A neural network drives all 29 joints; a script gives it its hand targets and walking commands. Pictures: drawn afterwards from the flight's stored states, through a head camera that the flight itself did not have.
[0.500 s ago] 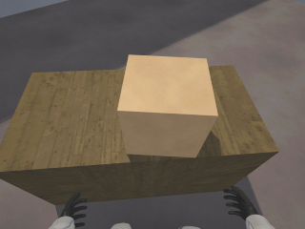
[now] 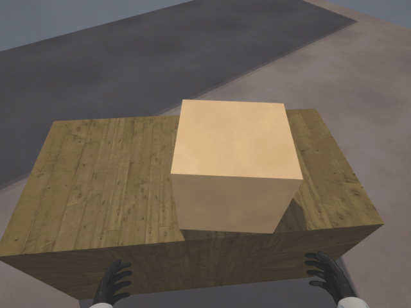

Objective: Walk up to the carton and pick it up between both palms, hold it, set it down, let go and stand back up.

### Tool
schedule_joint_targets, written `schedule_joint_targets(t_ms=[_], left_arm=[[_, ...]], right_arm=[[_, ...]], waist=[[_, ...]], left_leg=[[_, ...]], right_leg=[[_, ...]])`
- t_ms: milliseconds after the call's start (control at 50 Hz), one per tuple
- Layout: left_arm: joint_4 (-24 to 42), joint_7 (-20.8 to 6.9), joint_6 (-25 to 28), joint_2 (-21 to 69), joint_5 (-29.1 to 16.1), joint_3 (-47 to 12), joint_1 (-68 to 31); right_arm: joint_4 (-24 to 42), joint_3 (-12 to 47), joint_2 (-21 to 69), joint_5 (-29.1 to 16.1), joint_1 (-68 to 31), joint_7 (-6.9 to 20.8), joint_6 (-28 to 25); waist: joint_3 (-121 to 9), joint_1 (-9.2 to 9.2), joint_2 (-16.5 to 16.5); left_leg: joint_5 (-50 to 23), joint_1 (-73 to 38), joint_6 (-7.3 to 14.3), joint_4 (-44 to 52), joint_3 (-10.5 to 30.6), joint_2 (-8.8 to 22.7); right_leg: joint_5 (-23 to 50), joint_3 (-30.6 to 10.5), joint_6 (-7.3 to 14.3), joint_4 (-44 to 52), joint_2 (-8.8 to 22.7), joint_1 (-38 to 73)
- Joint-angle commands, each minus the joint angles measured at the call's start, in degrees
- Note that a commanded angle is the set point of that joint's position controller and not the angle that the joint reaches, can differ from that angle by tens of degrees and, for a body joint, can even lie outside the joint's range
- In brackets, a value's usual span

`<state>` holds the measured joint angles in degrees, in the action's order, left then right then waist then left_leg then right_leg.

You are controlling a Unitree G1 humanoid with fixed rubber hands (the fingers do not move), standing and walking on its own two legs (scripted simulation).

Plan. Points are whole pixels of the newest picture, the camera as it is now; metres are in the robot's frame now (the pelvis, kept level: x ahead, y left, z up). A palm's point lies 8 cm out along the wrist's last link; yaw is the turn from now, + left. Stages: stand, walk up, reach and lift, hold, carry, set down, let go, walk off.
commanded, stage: reach and lift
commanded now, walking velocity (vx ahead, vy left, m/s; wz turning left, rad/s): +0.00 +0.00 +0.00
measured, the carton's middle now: (229, 168) +0.46 -0.04 -0.06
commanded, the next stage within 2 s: none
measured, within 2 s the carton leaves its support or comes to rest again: neither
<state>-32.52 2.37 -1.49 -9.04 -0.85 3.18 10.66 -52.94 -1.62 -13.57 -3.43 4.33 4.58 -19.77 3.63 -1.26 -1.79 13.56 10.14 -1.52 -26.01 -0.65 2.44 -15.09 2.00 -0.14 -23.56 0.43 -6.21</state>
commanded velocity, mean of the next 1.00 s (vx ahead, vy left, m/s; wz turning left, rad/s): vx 0.00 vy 0.00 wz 0.00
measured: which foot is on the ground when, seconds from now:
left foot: down 0.00-1.00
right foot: down 0.00-1.00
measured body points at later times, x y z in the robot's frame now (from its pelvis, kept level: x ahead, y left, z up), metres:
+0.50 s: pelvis -0.02 +0.00 -0.01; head +0.00 +0.00 +0.44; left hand +0.18 +0.24 -0.08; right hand +0.17 -0.25 -0.08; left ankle +0.01 +0.13 -0.74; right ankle -0.02 -0.12 -0.74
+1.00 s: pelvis -0.02 +0.00 -0.02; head +0.00 +0.00 +0.43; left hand +0.24 +0.23 -0.06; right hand +0.24 -0.25 -0.06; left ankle +0.01 +0.13 -0.74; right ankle -0.02 -0.12 -0.74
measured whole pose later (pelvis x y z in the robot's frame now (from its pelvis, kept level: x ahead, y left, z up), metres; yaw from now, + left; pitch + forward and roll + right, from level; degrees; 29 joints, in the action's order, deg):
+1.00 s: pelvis -0.02 +0.00 -0.02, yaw -1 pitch +4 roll +0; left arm -52.0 1.1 28.5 -15.8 -17.7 -5.2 -6.2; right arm -57.3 4.8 -15.5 -20.3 -8.0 4.1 -31.3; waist -2.1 -0.9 -0.6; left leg 16.9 24.6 -1.7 -37.5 -1.5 2.9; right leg -19.5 0.6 0.0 -37.9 0.2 -22.5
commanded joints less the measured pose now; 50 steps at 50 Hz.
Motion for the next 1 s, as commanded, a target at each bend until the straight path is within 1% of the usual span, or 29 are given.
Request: schedule_joint_targets(t_ms=[0, 60, 100, 160, 180, 220, 260, 300, 320, 340, 360, 380, 400, 420, 440, 500, 520, 540, 560, 580, 620, 640, 660, 720, 820, 860, 900, 960, 980], left_arm=[[6.94, 0.70, 4.37, -5.27, -0.08, 1.36, -2.63], [6.62, 0.93, 6.81, -5.45, -0.71, 0.92, -2.51], [6.65, 0.24, 8.51, -7.33, -1.59, 1.30, -3.67], [7.58, 0.28, 11.33, -7.97, -2.76, 0.14, -3.68], [5.72, 0.05, 12.02, -7.45, -3.13, 0.23, -2.57], [3.69, -0.65, 13.56, -8.70, -4.21, 0.32, -3.98], [2.62, -0.94, 15.76, -9.33, -5.63, -0.05, -5.66], [0.87, -0.97, 17.97, -10.20, -6.75, -0.78, -6.87], [-1.52, -1.10, 18.76, -10.45, -7.60, -1.22, -8.33], [-2.13, -1.10, 19.71, -11.12, -9.01, -1.60, -8.65], [-2.61, -1.04, 20.70, -11.53, -9.77, -2.25, -9.57], [-2.91, -1.05, 21.46, -12.05, -10.11, -2.20, -11.29], [-2.92, -0.91, 22.49, -12.54, -10.70, -2.31, -12.70], [-2.48, -0.87, 23.36, -12.63, -11.24, -3.36, -14.07], [-3.09, -0.92, 24.31, -12.75, -11.58, -3.19, -13.71], [-7.27, -1.57, 25.86, -14.10, -12.46, -2.78, -14.57], [-6.37, -1.83, 26.89, -14.37, -13.05, -2.94, -14.89], [-7.78, -1.89, 27.46, -14.25, -13.51, -2.86, -15.77], [-7.23, -1.93, 28.11, -14.79, -13.36, -2.34, -16.53], [-8.86, -2.09, 28.33, -15.14, -13.19, -2.32, -17.61], [-7.25, -2.11, 29.43, -14.95, -13.58, -2.90, -18.15], [-8.59, -2.18, 29.63, -14.47, -13.85, -3.34, -18.83], [-7.51, -2.00, 30.21, -14.34, -14.04, -3.61, -19.73], [-10.93, -2.06, 31.42, -13.72, -15.00, -5.10, -21.06], [-10.34, -1.17, 34.32, -15.15, -15.92, -5.24, -24.25], [-11.64, -0.96, 34.22, -14.28, -16.06, -5.64, -25.42], [-13.39, -1.33, 33.56, -15.58, -16.53, -5.19, -27.23], [-10.87, -1.07, 32.86, -16.39, -17.41, -5.75, -30.87], [-10.30, -1.00, 32.55, -16.16, -17.62, -5.93, -31.96]], right_arm=[[5.58, -2.19, -9.25, -1.39, -3.04, -0.08, -3.10], [6.12, -2.09, -9.02, -2.27, -2.52, -0.01, -4.08], [8.63, -0.17, -9.41, -5.04, -3.56, -0.06, -4.66], [8.92, -1.07, -10.37, -5.76, -2.38, -0.08, -5.86], [7.93, -0.88, -10.13, -6.08, -1.71, -0.01, -6.17], [8.58, -0.11, -9.04, -6.92, -2.51, -0.14, -6.65], [8.39, 0.00, -9.16, -7.59, -2.81, -0.01, -7.46], [7.72, -0.20, -9.54, -8.27, -4.21, 0.08, -8.29], [6.83, -0.14, -8.51, -7.90, -5.06, 0.04, -8.33], [9.04, 0.02, -8.84, -7.68, -6.50, 0.06, -9.01], [8.99, -0.40, -8.65, -7.47, -6.63, -0.07, -9.62], [8.24, -0.54, -8.22, -7.57, -7.76, -0.18, -9.91], [8.23, -0.26, -8.19, -8.00, -8.54, -0.09, -10.34], [7.00, 0.07, -8.02, -8.81, -8.70, -0.16, -10.82], [6.80, 0.60, -8.47, -9.38, -8.85, -0.13, -11.29], [6.07, 1.55, -8.39, -10.85, -11.51, -0.56, -12.30], [7.41, 1.72, -8.88, -11.00, -11.78, -0.70, -13.21], [5.87, 1.87, -9.08, -11.66, -11.59, -0.81, -13.64], [6.17, 1.92, -9.66, -11.90, -12.69, -0.92, -14.09], [4.57, 2.76, -8.73, -12.68, -13.61, -1.11, -13.85], [4.94, 3.19, -8.77, -13.41, -13.24, -1.13, -14.65], [2.47, 2.96, -8.91, -13.48, -13.86, -1.00, -14.81], [3.32, 2.66, -9.78, -13.76, -14.60, -0.81, -15.47], [1.91, 3.74, -8.65, -14.81, -17.01, -0.81, -15.49], [2.27, 3.49, -10.30, -16.24, -20.46, -0.14, -16.77], [1.45, 4.54, -10.41, -17.07, -21.95, -0.12, -16.15], [2.59, 4.84, -10.96, -16.84, -23.93, -0.35, -15.24], [3.45, 3.73, -11.91, -17.28, -26.31, -0.71, -14.50], [3.83, 4.20, -11.87, -17.69, -26.97, -0.74, -13.95]], waist=[[-8.22, 0.16, 2.35], [-7.63, 0.15, 2.34], [-7.43, -0.85, 3.11], [-8.09, -0.07, 3.19], [-7.57, -0.37, 3.22], [-7.05, -0.64, 1.74], [-6.41, -0.31, 1.85], [-6.45, -0.76, 2.12], [-5.73, -0.18, 0.64], [-7.11, -0.78, 0.44], [-7.41, 0.03, -0.11], [-8.47, -0.28, -0.22], [-8.93, -0.72, 0.97], [-10.07, 0.40, 2.03], [-9.79, -0.18, 2.09], [-11.01, -0.57, 0.40], [-12.58, -0.74, -0.30], [-13.55, -0.01, -0.23], [-14.29, -0.62, 0.13], [-13.96, -0.41, 0.14], [-14.01, -0.08, 1.62], [-13.39, 0.17, 2.26], [-13.43, 0.15, 2.89], [-14.35, 0.18, 2.07], [-18.08, 0.19, 2.37], [-17.69, 0.09, 1.81], [-18.38, 0.03, 0.45], [-21.54, 0.92, 1.50], [-22.91, 0.42, 1.60]], left_leg=[[-21.03, -11.71, -1.29, 0.80, -0.70, -3.25], [-19.92, -11.09, -1.33, 1.20, -1.01, -3.26], [-19.10, -10.05, -1.70, 1.33, -1.46, -3.50], [-19.70, -12.48, -2.34, 1.19, -1.33, -3.25], [-19.38, -11.89, -2.20, 0.97, -1.54, -3.22], [-15.68, -9.47, -1.52, 1.24, -1.61, -3.48], [-13.35, -8.07, -1.44, 1.34, -1.86, -3.45], [-10.73, -7.22, -1.25, 1.02, -1.77, -3.19], [-8.51, -5.19, -0.87, 0.58, -1.80, -3.21], [-7.57, -3.73, -0.54, 0.15, -1.93, -3.29], [-6.39, -2.40, -0.28, -0.14, -1.78, -3.27], [-4.74, -2.26, -0.15, -0.40, -1.78, -3.17], [-5.30, -1.07, -0.17, -1.28, -2.00, -3.34], [-6.28, -2.15, -0.71, -2.03, -1.93, -3.18], [-7.37, -1.78, -0.87, -2.56, -1.62, -2.92], [-7.57, -0.04, -0.56, -4.20, -1.58, -3.43], [-8.19, 0.25, -0.54, -4.74, -1.74, -3.46], [-9.45, -0.10, -0.96, -5.01, -1.32, -3.39], [-9.56, -0.13, -1.13, -5.45, -1.65, -3.29], [-9.18, 0.52, -0.90, -5.91, -1.69, -3.43], [-9.85, 0.57, -1.10, -6.40, -1.94, -3.51], [-8.57, 0.60, -1.31, -6.20, -1.48, -3.21], [-8.01, 0.22, -1.60, -6.20, -1.36, -3.16], [-7.58, 0.65, -1.04, -7.38, -1.52, -3.12], [-8.56, 1.52, -1.53, -8.51, -0.92, -2.95], [-8.68, 2.00, -1.69, -8.15, -0.94, -3.01], [-6.73, 4.59, -0.82, -8.02, -1.72, -3.30], [-7.20, 4.49, -1.02, -7.73, -1.68, -3.08], [-8.25, 3.62, -1.12, -7.96, -1.70, -3.17]], right_leg=[[10.03, 0.84, 1.53, 5.17, -3.00, -6.51], [9.79, 0.27, 1.59, 5.23, -2.81, -6.03], [10.72, -0.83, 1.60, 4.97, -2.50, -6.27], [10.09, -0.37, 1.81, 5.03, -3.11, -7.53], [9.82, -0.40, 1.90, 4.99, -2.98, -7.77], [7.18, -1.42, 1.72, 4.67, -2.42, -7.23], [5.86, -1.49, 1.68, 4.13, -2.34, -7.87], [3.15, -1.90, 1.78, 3.35, -2.14, -8.69], [1.16, -1.90, 1.67, 3.14, -2.18, -9.98], [0.94, -2.10, 1.49, 2.31, -1.85, -9.86], [0.47, -2.31, 1.33, 1.63, -1.62, -10.24], [-0.72, -2.56, 1.37, 1.02, -1.49, -10.94], [0.05, -2.79, 1.44, 0.07, -1.36, -11.14], [1.05, -2.47, 1.73, -0.78, -1.49, -11.27], [1.69, -2.30, 1.70, -1.06, -1.55, -11.00], [2.83, -2.78, 0.86, -2.22, -1.53, -10.84], [4.05, -2.70, 0.59, -3.06, -1.58, -10.67], [6.04, -2.41, 0.47, -3.64, -1.84, -10.92], [5.99, -2.29, 0.30, -3.99, -1.81, -11.10], [5.39, -2.50, 0.17, -4.11, -1.76, -11.21], [5.97, -2.95, 0.28, -4.73, -1.62, -11.98], [3.09, -2.51, 0.62, -4.63, -1.87, -13.45], [2.42, -2.20, 0.98, -4.63, -2.23, -14.50], [1.47, -2.36, 0.66, -5.02, -2.15, -16.38], [2.63, -1.84, 0.59, -6.42, -2.49, -17.71], [2.72, -1.80, 0.26, -6.44, -2.62, -18.63], [2.54, -2.53, -0.22, -6.11, -2.11, -16.90], [3.59, -2.20, -0.07, -6.72, -2.16, -16.50], [4.82, -2.42, -0.05, -6.76, -2.16, -15.99]])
